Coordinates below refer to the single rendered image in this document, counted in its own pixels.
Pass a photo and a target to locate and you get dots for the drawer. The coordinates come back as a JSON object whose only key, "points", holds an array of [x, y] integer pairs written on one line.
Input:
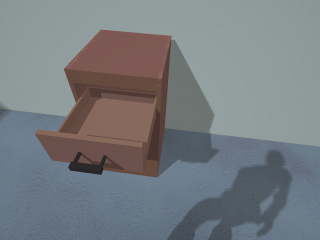
{"points": [[111, 122]]}

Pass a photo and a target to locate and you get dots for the cabinet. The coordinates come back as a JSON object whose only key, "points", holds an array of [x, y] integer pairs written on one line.
{"points": [[128, 61]]}

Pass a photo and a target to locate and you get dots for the handle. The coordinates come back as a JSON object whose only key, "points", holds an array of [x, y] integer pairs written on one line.
{"points": [[85, 167]]}

